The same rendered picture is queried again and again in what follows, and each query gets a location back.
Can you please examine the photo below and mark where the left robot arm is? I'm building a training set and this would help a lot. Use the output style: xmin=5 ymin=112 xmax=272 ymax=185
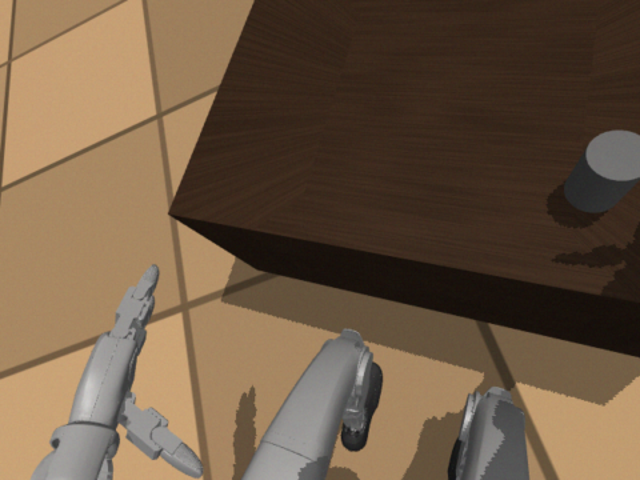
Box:
xmin=30 ymin=422 xmax=120 ymax=480

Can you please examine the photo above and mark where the left robot foot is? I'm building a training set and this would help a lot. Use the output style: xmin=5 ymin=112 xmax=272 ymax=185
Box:
xmin=341 ymin=362 xmax=383 ymax=451

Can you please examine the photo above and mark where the can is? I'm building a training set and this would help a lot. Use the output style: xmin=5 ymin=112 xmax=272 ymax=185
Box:
xmin=564 ymin=130 xmax=640 ymax=213

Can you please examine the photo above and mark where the left robot hand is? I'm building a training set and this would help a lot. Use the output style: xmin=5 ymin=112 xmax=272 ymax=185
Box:
xmin=68 ymin=264 xmax=203 ymax=479

